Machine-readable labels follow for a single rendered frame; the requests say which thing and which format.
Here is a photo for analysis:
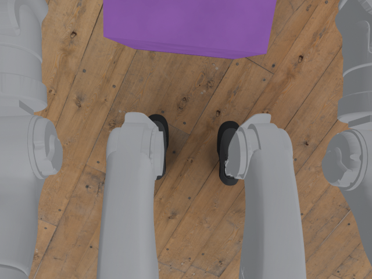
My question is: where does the carton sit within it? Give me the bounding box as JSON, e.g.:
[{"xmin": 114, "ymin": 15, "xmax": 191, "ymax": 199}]
[{"xmin": 103, "ymin": 0, "xmax": 277, "ymax": 59}]

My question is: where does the robot left shin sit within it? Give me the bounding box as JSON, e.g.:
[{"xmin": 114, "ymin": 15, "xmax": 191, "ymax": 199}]
[{"xmin": 106, "ymin": 112, "xmax": 157, "ymax": 161}]

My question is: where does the right robot upper arm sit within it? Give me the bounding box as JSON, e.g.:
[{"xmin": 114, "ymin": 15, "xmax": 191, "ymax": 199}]
[{"xmin": 321, "ymin": 129, "xmax": 372, "ymax": 266}]

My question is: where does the left robot forearm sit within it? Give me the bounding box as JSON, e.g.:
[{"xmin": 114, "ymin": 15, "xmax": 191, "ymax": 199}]
[{"xmin": 0, "ymin": 0, "xmax": 48, "ymax": 116}]

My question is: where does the left robot upper arm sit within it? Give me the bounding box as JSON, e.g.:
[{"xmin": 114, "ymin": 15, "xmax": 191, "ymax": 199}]
[{"xmin": 0, "ymin": 115, "xmax": 63, "ymax": 279}]

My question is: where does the left robot foot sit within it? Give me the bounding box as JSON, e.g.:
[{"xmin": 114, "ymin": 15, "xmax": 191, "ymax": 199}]
[{"xmin": 149, "ymin": 114, "xmax": 169, "ymax": 180}]

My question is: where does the right robot forearm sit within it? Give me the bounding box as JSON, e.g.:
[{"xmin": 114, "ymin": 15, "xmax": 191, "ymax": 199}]
[{"xmin": 335, "ymin": 0, "xmax": 372, "ymax": 130}]

